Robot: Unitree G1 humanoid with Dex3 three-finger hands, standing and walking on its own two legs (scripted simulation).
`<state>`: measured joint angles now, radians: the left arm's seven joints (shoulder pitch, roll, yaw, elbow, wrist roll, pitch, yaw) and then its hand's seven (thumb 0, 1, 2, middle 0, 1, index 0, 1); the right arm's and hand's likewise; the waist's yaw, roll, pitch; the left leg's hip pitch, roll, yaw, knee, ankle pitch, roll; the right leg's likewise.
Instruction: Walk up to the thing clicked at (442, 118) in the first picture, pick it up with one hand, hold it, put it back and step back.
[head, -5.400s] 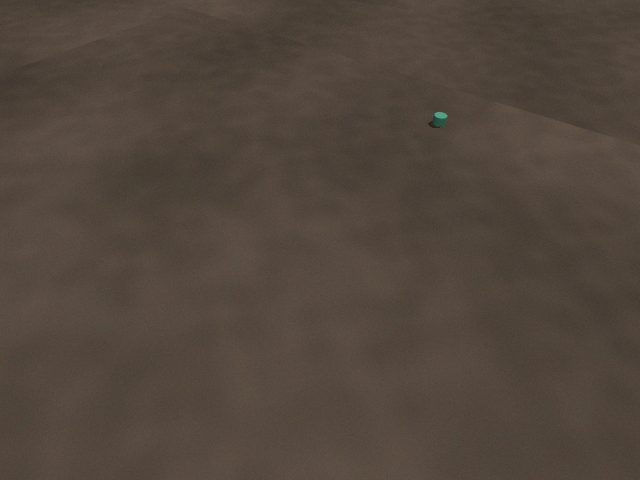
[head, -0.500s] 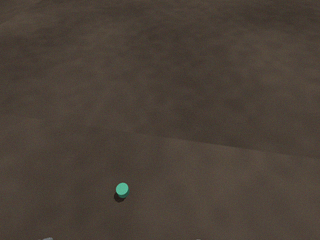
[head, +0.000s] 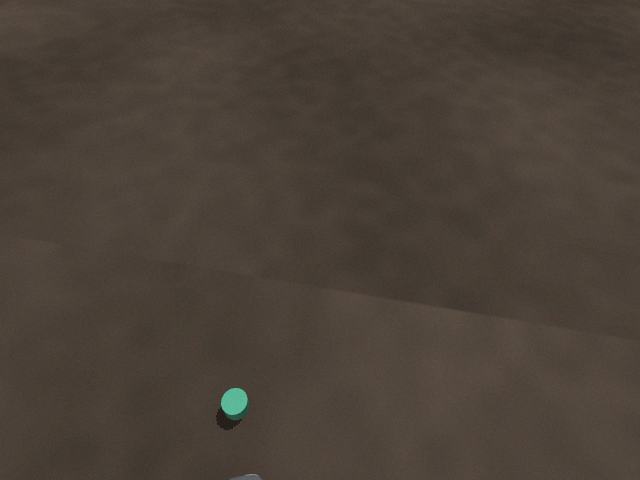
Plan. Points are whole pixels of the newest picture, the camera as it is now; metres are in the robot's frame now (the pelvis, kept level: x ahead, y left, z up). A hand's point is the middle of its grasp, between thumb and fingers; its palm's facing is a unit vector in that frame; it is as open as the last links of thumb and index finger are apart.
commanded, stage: walk up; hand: left
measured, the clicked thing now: (235, 404) +0.43 +0.24 -0.73
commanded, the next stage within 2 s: stand in 1.26 s
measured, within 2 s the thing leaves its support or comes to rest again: neither
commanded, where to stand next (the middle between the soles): +0.08 -0.01 m, yaw +1 degrees
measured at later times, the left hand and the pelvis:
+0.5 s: hand (131, 477) +0.15 +0.25 -0.13, palm faces +0.00 -0.94 -0.35, open 7.4 cm; pelvis +0.04 +0.00 +0.02, yaw +1 degrees
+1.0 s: hand out of the picture +0.11 +0.26 -0.13, palm faces +0.03 -0.94 -0.34, open 7.4 cm; pelvis +0.05 +0.00 +0.03, yaw +2 degrees
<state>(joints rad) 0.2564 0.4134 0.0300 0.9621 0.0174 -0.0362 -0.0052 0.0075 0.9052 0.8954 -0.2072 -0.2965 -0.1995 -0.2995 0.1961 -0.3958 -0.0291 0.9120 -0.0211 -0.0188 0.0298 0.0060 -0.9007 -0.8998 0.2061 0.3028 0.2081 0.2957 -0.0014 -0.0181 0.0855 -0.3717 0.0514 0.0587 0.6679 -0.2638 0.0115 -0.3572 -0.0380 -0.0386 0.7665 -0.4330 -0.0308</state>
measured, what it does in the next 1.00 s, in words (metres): steps on the spot: right foot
